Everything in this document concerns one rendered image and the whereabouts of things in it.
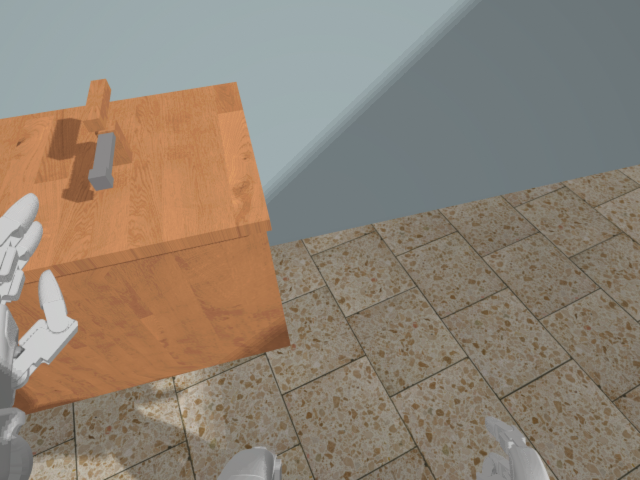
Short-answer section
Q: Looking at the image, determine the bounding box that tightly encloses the left robot thigh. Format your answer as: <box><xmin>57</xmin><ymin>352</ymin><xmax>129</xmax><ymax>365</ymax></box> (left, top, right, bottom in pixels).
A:
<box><xmin>217</xmin><ymin>448</ymin><xmax>282</xmax><ymax>480</ymax></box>

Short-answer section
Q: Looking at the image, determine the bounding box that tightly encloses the counter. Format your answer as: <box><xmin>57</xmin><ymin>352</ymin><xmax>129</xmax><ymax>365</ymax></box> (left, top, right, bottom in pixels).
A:
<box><xmin>0</xmin><ymin>79</ymin><xmax>291</xmax><ymax>415</ymax></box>

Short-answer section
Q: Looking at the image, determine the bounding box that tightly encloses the tap lever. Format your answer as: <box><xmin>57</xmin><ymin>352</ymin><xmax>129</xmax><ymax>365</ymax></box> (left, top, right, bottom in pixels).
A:
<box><xmin>88</xmin><ymin>132</ymin><xmax>116</xmax><ymax>191</ymax></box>

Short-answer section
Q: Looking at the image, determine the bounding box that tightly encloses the left robot hand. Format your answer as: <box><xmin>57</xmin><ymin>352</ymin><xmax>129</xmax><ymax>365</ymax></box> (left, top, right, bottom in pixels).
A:
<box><xmin>0</xmin><ymin>193</ymin><xmax>78</xmax><ymax>409</ymax></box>

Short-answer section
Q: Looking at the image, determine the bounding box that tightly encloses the right robot hand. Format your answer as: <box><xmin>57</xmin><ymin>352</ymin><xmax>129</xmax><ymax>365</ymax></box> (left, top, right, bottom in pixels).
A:
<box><xmin>476</xmin><ymin>416</ymin><xmax>550</xmax><ymax>480</ymax></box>

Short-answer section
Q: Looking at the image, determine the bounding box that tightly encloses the left robot forearm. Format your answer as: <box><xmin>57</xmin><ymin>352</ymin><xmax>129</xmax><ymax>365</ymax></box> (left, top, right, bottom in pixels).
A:
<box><xmin>0</xmin><ymin>407</ymin><xmax>33</xmax><ymax>480</ymax></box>

